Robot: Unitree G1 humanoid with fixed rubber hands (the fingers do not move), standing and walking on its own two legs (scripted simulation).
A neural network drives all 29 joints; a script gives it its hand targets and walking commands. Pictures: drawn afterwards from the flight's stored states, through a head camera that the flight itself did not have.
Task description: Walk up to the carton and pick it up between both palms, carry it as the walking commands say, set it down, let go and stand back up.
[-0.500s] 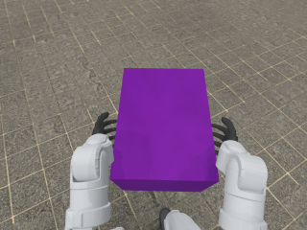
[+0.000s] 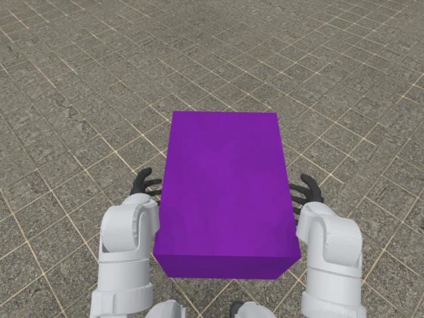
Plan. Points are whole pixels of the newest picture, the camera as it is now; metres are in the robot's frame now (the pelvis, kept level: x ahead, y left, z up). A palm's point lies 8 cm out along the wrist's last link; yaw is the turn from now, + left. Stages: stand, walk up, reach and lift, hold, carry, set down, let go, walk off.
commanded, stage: carry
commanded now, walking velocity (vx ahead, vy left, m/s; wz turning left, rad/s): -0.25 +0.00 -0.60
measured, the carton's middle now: (223, 193) +0.36 -0.02 -0.01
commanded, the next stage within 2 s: none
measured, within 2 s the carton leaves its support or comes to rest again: neither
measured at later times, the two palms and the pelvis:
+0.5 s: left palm (176, 290) +0.16 +0.05 +0.10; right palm out of the picture +0.11 -0.24 +0.09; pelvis -0.15 -0.04 +0.01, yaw -11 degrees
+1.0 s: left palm out of the picture +0.06 +0.06 +0.10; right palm out of the picture +0.02 -0.24 +0.10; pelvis -0.24 -0.05 +0.01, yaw -11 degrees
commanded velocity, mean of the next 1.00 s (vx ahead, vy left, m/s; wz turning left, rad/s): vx -0.01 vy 0.00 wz -0.01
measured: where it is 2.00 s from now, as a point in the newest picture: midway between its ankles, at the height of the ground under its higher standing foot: outside the picture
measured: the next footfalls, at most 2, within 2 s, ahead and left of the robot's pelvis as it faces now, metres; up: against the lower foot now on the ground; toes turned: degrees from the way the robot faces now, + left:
left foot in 0.10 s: -0.03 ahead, +0.09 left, +0.00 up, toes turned -1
right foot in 0.42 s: -0.15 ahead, -0.17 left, +0.00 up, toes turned -17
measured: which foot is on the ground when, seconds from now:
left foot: up 0.00-0.08, down 0.10-0.44, up 0.46-0.64, down 0.66-1.00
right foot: down 0.00-0.12, up 0.14-0.40, down 0.42-1.00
